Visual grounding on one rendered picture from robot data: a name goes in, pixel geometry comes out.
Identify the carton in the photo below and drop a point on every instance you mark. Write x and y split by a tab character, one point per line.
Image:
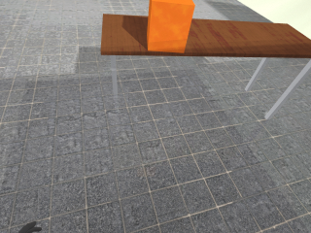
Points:
169	25

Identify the table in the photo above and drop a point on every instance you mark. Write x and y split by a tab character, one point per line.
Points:
127	35

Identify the robot left hand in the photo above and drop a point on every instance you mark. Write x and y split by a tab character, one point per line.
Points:
29	228

